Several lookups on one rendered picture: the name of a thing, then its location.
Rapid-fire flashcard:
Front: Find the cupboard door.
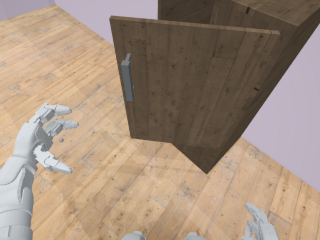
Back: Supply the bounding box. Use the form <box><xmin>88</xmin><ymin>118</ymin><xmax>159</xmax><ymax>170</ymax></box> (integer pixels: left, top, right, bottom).
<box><xmin>109</xmin><ymin>15</ymin><xmax>280</xmax><ymax>149</ymax></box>

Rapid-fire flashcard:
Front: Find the handle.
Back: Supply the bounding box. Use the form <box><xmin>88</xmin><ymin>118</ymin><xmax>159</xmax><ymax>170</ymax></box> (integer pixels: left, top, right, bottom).
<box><xmin>121</xmin><ymin>53</ymin><xmax>135</xmax><ymax>102</ymax></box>

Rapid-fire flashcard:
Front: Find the robot shin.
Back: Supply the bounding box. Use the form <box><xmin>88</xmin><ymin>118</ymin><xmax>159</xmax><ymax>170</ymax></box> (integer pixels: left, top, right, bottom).
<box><xmin>186</xmin><ymin>232</ymin><xmax>197</xmax><ymax>237</ymax></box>
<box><xmin>133</xmin><ymin>231</ymin><xmax>143</xmax><ymax>236</ymax></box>

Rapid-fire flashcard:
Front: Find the robot left forearm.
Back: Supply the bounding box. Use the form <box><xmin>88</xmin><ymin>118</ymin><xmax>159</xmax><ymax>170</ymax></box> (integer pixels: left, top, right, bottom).
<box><xmin>0</xmin><ymin>156</ymin><xmax>38</xmax><ymax>240</ymax></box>

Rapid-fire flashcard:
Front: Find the left robot shin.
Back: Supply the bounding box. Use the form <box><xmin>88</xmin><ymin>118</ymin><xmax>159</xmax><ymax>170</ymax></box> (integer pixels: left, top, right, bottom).
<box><xmin>133</xmin><ymin>231</ymin><xmax>143</xmax><ymax>236</ymax></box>

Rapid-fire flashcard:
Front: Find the left robot hand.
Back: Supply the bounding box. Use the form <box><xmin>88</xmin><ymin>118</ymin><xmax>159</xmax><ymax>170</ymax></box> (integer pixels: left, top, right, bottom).
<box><xmin>12</xmin><ymin>103</ymin><xmax>79</xmax><ymax>174</ymax></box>

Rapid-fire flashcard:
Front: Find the right robot shin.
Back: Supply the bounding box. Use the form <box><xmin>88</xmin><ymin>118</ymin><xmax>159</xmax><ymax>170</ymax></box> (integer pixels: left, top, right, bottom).
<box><xmin>186</xmin><ymin>232</ymin><xmax>197</xmax><ymax>237</ymax></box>

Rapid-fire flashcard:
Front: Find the right robot hand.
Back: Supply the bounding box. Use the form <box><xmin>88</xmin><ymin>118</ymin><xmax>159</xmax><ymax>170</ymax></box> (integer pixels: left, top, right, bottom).
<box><xmin>241</xmin><ymin>202</ymin><xmax>280</xmax><ymax>240</ymax></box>

